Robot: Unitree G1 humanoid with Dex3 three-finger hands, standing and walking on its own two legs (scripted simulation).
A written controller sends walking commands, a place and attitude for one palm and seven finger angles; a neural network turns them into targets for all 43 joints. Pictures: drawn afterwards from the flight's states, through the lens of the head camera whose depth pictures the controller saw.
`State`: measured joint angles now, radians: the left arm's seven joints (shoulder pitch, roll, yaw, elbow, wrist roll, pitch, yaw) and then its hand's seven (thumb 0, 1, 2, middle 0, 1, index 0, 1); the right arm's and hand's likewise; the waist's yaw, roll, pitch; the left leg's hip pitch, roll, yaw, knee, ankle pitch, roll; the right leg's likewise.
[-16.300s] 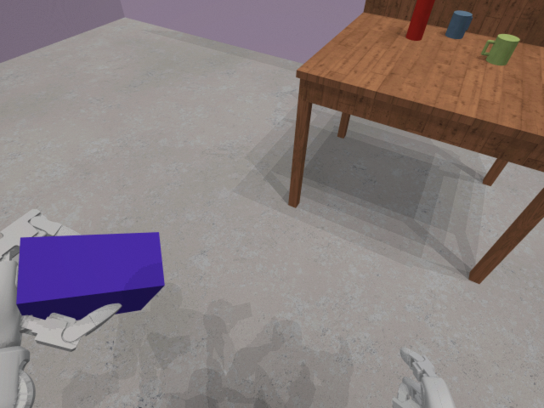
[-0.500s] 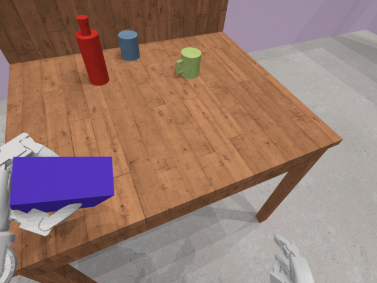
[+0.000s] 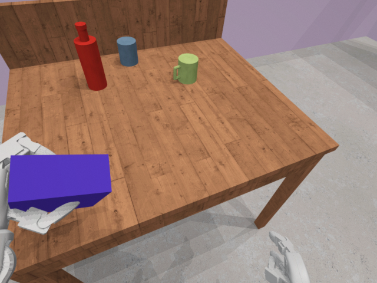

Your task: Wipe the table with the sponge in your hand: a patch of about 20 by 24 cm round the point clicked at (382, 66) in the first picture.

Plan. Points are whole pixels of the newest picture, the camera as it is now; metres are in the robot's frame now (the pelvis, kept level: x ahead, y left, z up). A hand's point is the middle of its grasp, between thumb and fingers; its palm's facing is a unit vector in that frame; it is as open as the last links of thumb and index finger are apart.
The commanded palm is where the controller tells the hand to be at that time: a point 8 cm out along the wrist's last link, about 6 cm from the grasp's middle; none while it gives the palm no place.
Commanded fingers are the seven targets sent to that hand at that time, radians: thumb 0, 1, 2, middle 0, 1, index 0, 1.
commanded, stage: shuffle to correct the standing spot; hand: left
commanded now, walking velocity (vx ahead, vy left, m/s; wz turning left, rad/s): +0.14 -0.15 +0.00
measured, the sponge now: (74, 185) +0.23 +0.22 +0.14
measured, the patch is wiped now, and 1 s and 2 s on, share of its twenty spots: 0.00 0.00 0.00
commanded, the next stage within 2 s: none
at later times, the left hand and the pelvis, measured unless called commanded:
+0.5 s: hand (94, 175) +0.24 +0.18 +0.16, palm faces +0.36 -0.87 -0.34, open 9.7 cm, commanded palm +0.19 +0.22 +0.17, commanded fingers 0.00 0.10 1.30 -1.20 -1.60 -1.20 -1.60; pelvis +0.03 -0.06 -0.01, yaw +0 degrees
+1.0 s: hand (109, 171) +0.25 +0.16 +0.16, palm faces +0.33 -0.86 -0.38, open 9.7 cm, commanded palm +0.18 +0.21 +0.17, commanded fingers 0.00 0.10 1.30 -1.20 -1.60 -1.20 -1.60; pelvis +0.01 -0.07 -0.01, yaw -1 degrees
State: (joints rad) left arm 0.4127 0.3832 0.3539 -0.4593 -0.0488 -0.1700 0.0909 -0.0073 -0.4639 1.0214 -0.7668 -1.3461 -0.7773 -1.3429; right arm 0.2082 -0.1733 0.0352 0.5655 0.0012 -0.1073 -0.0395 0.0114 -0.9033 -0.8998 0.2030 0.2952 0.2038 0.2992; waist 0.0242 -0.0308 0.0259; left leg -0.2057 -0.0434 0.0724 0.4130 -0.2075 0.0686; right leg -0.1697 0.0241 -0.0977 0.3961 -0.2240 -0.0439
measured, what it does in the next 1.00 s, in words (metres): lifts its left foot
